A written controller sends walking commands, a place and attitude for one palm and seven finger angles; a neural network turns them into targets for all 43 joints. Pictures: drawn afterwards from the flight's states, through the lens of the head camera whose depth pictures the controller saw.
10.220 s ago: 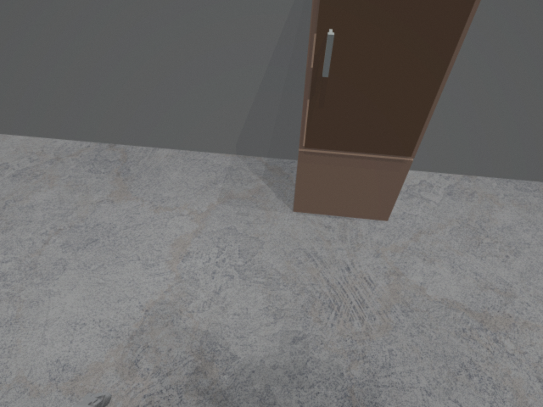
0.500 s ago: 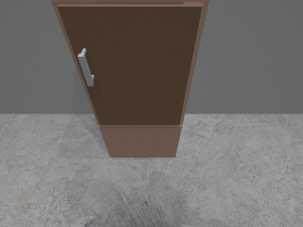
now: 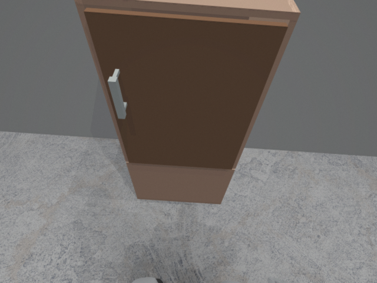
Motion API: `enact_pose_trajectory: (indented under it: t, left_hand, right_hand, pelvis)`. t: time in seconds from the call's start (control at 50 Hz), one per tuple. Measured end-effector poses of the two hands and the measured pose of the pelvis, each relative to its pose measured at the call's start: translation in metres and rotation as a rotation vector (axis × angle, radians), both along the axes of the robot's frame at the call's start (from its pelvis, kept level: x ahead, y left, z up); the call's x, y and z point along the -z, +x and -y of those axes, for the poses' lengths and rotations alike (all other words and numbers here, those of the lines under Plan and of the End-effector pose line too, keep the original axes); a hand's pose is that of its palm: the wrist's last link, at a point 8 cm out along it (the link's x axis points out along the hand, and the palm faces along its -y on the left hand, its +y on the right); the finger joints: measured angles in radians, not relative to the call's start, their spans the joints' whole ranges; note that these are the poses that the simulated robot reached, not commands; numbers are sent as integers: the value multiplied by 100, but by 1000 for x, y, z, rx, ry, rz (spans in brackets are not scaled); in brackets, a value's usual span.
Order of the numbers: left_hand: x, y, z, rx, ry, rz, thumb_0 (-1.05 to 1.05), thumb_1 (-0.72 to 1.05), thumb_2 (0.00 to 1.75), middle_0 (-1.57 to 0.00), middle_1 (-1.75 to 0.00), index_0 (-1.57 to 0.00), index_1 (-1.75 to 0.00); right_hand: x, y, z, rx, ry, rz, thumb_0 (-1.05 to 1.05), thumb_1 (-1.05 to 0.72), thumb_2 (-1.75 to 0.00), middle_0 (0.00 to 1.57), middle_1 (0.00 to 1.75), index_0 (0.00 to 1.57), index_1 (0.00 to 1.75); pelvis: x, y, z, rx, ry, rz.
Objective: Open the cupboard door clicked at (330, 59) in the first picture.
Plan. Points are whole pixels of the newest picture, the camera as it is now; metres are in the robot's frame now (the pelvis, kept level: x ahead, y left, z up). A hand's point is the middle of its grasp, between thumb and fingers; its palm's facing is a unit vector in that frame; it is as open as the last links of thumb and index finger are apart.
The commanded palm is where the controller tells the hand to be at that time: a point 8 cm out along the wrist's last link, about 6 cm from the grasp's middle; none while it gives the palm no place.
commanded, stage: come to a stop and stand still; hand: left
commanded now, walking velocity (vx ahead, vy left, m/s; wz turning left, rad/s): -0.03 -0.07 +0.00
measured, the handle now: (119, 94) +0.54 +0.24 +0.05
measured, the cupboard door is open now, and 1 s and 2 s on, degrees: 0 0 0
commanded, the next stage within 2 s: look again from close up in 1.16 s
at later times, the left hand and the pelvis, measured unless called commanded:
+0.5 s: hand out of the picture -0.04 +0.11 -0.14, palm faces +0.10 -0.96 -0.26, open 7.4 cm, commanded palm none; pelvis -0.04 -0.07 +0.01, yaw +1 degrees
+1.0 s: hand out of the picture -0.03 +0.17 -0.18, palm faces +0.07 -0.98 -0.19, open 7.4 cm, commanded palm none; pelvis -0.03 +0.00 +0.00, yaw +0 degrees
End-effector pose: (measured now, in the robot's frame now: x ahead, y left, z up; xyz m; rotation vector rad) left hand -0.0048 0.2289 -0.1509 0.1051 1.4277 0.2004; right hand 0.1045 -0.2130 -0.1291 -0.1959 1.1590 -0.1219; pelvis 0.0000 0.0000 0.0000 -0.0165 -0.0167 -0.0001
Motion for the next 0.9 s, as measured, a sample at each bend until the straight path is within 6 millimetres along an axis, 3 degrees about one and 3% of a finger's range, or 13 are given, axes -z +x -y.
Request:
enact_pose_trajectory:
  t: [0.12,0.22,0.36,0.48,0.58,0.72,0.8,0.9]
  left_hand:
    - [-6,5,5,32,62,57,0,90,90,-20,-30,-19,-30]
    - [-13,-5,30,51,112,130,0,91,90,-20,-30,-19,-30]
    - [-36,-29,70,45,76,91,0,90,90,-20,-30,-20,-30]
    - [-40,-45,78,-3,74,76,1,91,90,-20,-30,-20,-30]
    - [-37,-70,71,-46,69,19,0,91,90,-20,-30,-20,-30]
    - [-16,-97,45,-63,17,-80,0,90,90,-20,-30,-20,-30]
    - [0,-89,25,-61,-2,-82,0,90,90,-20,-30,-20,-30]
    - [2,-59,15,-24,-4,-21,0,90,90,-20,-30,-19,-30]
  right_hand:
    - [11,-32,34,39,13,-19,0,-92,-90,20,30,21,30]
    - [32,-71,70,76,50,-71,0,-91,-90,20,30,20,30]
    - [21,-124,97,102,73,-179,1,-91,-90,19,30,20,30]
    - [17,-158,104,72,49,-308,1,-91,-90,19,30,20,30]
    - [15,-147,95,35,31,-321,1,-91,-90,19,30,20,30]
    - [12,-91,56,4,14,-149,1,-91,-90,19,30,20,30]
    - [8,-72,29,-8,4,-80,0,-92,-90,19,30,20,30]
    - [4,-60,14,-8,3,-45,0,-94,-90,20,30,20,30]
  pelvis:
    - [5,-22,24,12,13,2]
    - [15,-37,52,3,41,17]
    - [-9,-38,69,17,75,-13]
    - [-13,-39,71,-13,75,-31]
    - [-13,-41,62,-29,72,-31]
    - [-3,-39,33,-16,36,-23]
    - [2,-36,18,-16,30,-12]
    - [1,-31,11,-6,48,-3]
